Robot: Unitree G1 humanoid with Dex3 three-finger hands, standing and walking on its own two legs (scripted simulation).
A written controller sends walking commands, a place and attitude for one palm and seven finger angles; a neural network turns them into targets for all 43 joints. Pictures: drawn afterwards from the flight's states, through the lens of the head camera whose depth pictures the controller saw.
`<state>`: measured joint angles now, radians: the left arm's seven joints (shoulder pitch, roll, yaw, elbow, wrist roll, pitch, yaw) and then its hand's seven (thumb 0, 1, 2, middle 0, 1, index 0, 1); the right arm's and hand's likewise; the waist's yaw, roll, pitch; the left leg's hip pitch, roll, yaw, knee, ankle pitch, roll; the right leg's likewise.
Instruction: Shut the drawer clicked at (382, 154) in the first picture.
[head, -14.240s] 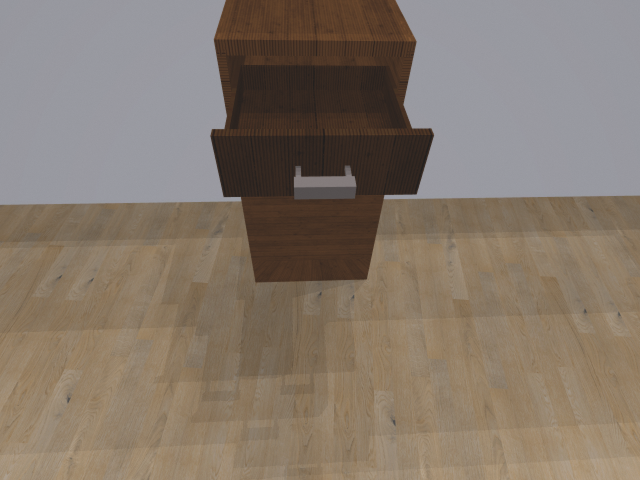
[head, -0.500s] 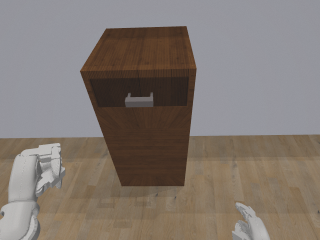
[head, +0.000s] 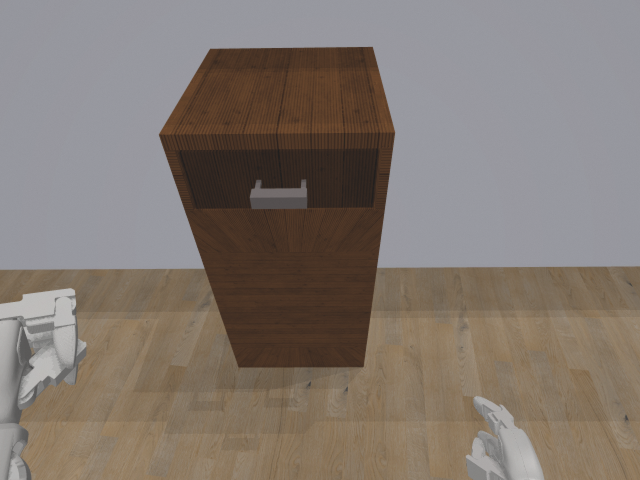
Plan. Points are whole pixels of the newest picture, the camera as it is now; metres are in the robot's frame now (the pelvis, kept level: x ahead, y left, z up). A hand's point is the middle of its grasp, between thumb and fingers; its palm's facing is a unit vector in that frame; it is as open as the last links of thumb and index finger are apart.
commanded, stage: step back with the hand held close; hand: left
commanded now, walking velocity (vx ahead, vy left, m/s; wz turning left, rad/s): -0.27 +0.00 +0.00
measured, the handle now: (280, 191) +0.62 +0.15 +0.01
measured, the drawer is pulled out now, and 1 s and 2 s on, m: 0.00 0.00 0.00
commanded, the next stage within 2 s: stop stepping back and stand still in 1.32 s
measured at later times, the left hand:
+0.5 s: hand (47, 400) +0.14 +0.25 +0.15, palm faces +0.31 -0.81 -0.50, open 3.3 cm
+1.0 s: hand out of the picture +0.08 +0.26 +0.16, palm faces +0.32 -0.81 -0.49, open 3.3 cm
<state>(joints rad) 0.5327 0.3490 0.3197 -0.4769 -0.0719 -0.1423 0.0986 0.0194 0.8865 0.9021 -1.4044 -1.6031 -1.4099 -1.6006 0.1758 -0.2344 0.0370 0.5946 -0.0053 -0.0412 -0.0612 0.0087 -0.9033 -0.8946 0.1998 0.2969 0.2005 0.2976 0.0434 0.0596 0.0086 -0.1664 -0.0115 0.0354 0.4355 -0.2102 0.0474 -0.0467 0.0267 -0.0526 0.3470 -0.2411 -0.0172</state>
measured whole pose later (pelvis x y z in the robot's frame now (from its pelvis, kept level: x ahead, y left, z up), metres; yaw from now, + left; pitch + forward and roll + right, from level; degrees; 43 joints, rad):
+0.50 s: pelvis -0.05 +0.02 -0.01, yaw +0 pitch +1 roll -2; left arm 0.65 0.41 0.37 -0.59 -0.05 -0.20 0.12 0.02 0.89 0.90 -1.40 -1.60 -1.41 -1.60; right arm 0.18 -0.23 0.00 0.53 0.01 0.02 -0.07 0.01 -0.90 -0.89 0.20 0.30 0.20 0.30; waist 0.00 0.03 0.04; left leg -0.37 -0.02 0.05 0.51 -0.16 0.08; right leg -0.29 0.00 -0.04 0.50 -0.23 0.01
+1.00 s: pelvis -0.12 +0.02 -0.01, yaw -1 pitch +6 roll -2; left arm 0.64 0.43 0.42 -0.64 -0.06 -0.28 0.12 0.02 0.89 0.90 -1.40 -1.60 -1.41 -1.60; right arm 0.14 -0.19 0.01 0.59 -0.03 -0.07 -0.04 0.01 -0.90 -0.89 0.20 0.30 0.20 0.30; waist 0.03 -0.01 0.00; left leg -0.53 -0.01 0.05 0.40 0.02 0.07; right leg -0.14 0.07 0.04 0.40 -0.39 -0.02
